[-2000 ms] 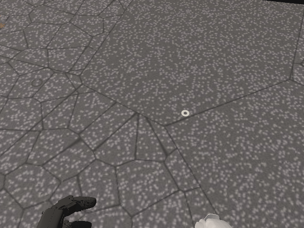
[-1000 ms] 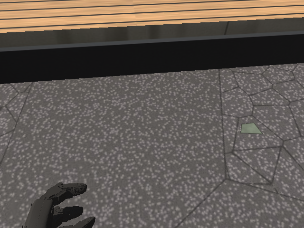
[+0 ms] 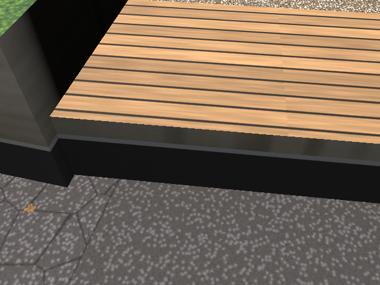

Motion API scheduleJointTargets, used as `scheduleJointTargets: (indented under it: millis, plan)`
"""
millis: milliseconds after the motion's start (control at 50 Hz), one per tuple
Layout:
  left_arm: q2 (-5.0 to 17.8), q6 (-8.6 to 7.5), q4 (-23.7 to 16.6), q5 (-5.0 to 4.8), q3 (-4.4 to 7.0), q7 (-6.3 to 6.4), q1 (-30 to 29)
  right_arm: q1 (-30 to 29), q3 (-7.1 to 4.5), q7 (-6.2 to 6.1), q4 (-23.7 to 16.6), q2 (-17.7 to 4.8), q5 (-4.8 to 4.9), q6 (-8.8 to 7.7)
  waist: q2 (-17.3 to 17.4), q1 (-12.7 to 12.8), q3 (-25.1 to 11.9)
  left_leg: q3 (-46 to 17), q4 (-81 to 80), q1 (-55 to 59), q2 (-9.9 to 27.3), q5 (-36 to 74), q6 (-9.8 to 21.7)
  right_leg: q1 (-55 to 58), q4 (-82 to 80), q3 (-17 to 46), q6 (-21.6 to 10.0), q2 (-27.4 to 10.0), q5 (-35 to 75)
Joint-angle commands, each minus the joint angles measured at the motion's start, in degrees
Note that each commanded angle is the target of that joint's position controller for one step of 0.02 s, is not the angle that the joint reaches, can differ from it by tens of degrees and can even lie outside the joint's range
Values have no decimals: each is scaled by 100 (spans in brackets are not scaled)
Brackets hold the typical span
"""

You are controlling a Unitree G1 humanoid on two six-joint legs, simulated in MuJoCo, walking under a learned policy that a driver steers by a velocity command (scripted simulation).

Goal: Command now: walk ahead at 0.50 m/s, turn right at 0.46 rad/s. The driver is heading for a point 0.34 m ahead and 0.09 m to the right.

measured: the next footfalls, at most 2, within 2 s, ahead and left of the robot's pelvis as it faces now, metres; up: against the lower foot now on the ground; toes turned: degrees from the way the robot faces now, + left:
right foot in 0.12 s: +0.26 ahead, -0.15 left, +0.00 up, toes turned -10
left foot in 0.56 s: +0.46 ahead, +0.04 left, +0.00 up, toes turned -13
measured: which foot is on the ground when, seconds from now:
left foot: down 0.00-0.12, up 0.14-0.54, down 0.56-1.00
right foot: up 0.00-0.10, down 0.12-1.00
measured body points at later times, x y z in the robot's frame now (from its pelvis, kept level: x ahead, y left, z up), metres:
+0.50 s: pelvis +0.25 -0.05 +0.01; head +0.28 -0.07 +0.45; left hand +0.41 +0.21 -0.10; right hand +0.38 -0.33 -0.10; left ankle +0.42 +0.07 -0.70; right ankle +0.20 -0.12 -0.74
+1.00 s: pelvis +0.34 -0.05 +0.00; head +0.35 -0.06 +0.45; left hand +0.47 +0.20 -0.13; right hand +0.43 -0.33 -0.12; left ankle +0.42 +0.05 -0.74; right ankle +0.25 -0.16 -0.74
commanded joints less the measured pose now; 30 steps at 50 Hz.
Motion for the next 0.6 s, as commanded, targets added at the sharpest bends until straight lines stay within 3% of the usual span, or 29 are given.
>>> scheduleJointTargets:
  millis: [20,60,80,100,120,140,160,180,200,220,240,260,320,360,400,480,520,540,560,580,600]
  plan:
    - [348,-81,-712,0,59,-123,-736,0,-283,-59,-197,-1011,96,55,510,-51,478,-334,-86,167,1885,2904,764,-317,-336,-229,-229,25,-506]
    - [513,-53,-785,-3,146,-150,-512,-107,-325,-112,-210,-1180,115,141,730,168,169,-158,618,325,1862,4728,603,325,-378,-604,-445,368,-1136]
    - [684,-31,-727,-7,241,-140,-59,-184,-340,-142,-238,-1259,117,189,821,440,-147,-67,1333,282,1788,5586,519,990,-394,-768,-577,609,-1379]
    - [935,-25,-528,-22,398,-101,784,-279,-314,-170,-261,-1234,135,225,715,924,-587,97,2458,-98,1573,5696,346,2188,-765,-832,-776,883,-1119]
    - [1399,22,-322,-35,598,11,1736,-209,-221,-194,-360,-1039,53,183,218,1321,-1132,87,4128,-1420,1300,4141,89,3982,-906,119,-1094,475,-947]
    - [2027,-9,-339,-55,679,69,1636,294,57,-104,-687,-139,-141,17,-1334,608,-1544,-397,6175,-4037,63,-1319,-314,5810,-1461,3452,-2179,-1011,-1790]
    - [1592,-94,-506,-4,555,56,1818,-179,30,-4,-705,-559,57,-213,-691,1039,-2314,-1749,6820,-4722,-55,-1719,-229,6313,-2301,4809,-2409,-1382,-2482]
    - [1272,-161,-490,70,460,68,1523,-687,-35,54,-829,-831,277,-319,-430,1077,-1477,-1796,6723,-5110,249,-1147,-119,5762,-2395,3882,-2090,-1302,-1591]
    - [1098,-189,-572,78,391,92,1060,-775,-5,20,-822,-833,203,-364,-11,815,-939,-1694,6259,-4863,540,-642,-86,4853,-2259,2964,-1853,-1089,-204]
    - [900,-178,-644,90,326,109,642,-777,-40,-34,-736,-873,22,-339,222,578,-633,-1594,5859,-4459,744,-453,-150,4041,-2167,2255,-1674,-912,1132]
    - [753,-167,-718,138,262,137,444,-667,-83,-46,-708,-933,-40,-258,205,393,-582,-1591,5692,-3979,841,-416,-197,3483,-2220,1818,-1606,-776,1937]
    - [751,-166,-712,160,244,147,372,-546,-81,-46,-682,-877,-46,-160,147,270,-572,-1552,5525,-3698,843,-377,-251,3146,-2302,1607,-1574,-701,2359]
    - [962,-202,-554,143,273,212,337,-395,13,-93,-598,-569,-67,31,23,142,-530,-1331,4657,-3444,689,152,-438,2675,-2437,855,-1481,-428,3275]
    - [992,-181,-437,80,253,252,313,-635,73,-73,-643,-460,-104,42,-66,204,-566,-1272,3868,-3310,625,860,-502,2629,-2457,473,-1291,-212,3128]
    - [935,-118,-340,69,222,290,371,-979,101,-31,-674,-432,-70,28,-180,386,-618,-1245,3034,-3107,529,1608,-496,2756,-2400,286,-1102,-66,2707]
    - [908,-29,-129,118,177,290,526,-1379,75,59,-747,-561,-31,-28,-263,592,-572,-1376,2157,-2960,429,1954,-350,3227,-2196,620,-1047,-337,2036]
    - [877,-12,-60,111,156,284,439,-1366,37,93,-756,-676,-86,-71,-295,527,-492,-1410,1835,-2909,391,1598,-171,3412,-1840,845,-994,-458,1985]
    - [830,-1,-35,90,133,286,340,-1154,19,106,-682,-695,-114,-104,-252,377,-509,-1361,1463,-2617,343,1736,-60,3422,-1548,881,-890,-394,1850]
    - [766,-3,-28,94,104,301,299,-909,-4,71,-572,-784,-187,-156,-139,241,-599,-1372,978,-2053,357,2661,82,3326,-1177,821,-683,-150,1803]
    - [660,-82,-77,208,54,311,371,-800,-25,-4,-578,-999,-256,-205,209,290,-964,-1824,1164,-1156,836,4777,295,2986,-721,691,-439,193,1176]
    - [386,-158,48,293,-35,313,1183,-867,-5,-63,-600,-1090,-322,-185,1041,718,-1535,-2628,1618,134,1707,6574,1104,2114,-189,646,-91,516,-678]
